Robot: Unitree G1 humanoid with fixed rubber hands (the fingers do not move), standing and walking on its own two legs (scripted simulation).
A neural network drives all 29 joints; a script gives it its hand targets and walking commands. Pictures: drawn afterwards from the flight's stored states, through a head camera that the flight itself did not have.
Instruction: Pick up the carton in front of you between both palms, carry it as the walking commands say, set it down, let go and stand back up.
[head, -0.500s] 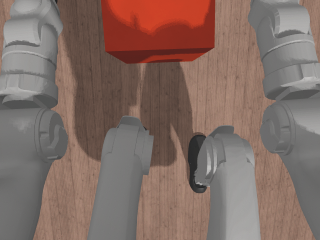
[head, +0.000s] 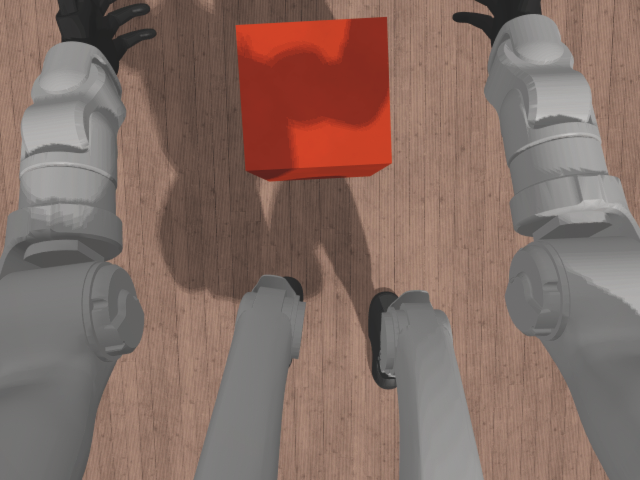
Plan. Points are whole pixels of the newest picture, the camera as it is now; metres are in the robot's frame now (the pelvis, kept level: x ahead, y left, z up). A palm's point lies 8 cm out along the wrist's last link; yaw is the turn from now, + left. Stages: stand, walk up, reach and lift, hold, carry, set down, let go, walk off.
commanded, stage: set down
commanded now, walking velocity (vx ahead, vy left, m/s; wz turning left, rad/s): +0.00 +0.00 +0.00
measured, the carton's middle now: (316, 115) +0.54 +0.08 -0.41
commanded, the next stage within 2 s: let go in 0.28 s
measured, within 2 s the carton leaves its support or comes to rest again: neither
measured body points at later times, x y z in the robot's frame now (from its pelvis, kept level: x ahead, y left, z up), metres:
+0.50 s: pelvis +0.02 +0.00 +0.13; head +0.33 +0.03 +0.46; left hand +0.49 +0.28 +0.01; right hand +0.54 -0.14 +0.00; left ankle +0.09 +0.11 -0.50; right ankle +0.08 -0.12 -0.50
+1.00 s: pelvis +0.09 +0.01 +0.22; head +0.25 +0.01 +0.64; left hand +0.34 +0.26 +0.12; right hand +0.38 -0.19 +0.11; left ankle +0.09 +0.11 -0.50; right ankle +0.08 -0.12 -0.50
